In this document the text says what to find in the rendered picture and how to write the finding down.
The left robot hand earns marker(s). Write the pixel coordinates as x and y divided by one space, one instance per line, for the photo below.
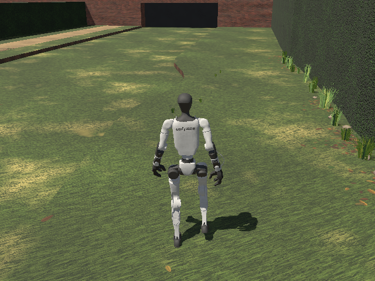
159 168

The right robot upper arm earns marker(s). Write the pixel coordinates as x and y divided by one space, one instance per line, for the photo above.
206 133

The robot left forearm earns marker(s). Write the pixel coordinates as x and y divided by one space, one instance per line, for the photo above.
158 156

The robot right forearm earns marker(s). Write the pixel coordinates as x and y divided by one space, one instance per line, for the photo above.
214 158

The left robot upper arm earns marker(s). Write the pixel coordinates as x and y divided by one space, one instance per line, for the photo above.
164 134

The humanoid robot torso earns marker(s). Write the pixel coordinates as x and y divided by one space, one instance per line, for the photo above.
186 140

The right robot hand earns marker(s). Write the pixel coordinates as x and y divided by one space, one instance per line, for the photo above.
219 176

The robot right foot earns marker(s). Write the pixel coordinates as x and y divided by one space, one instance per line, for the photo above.
204 228

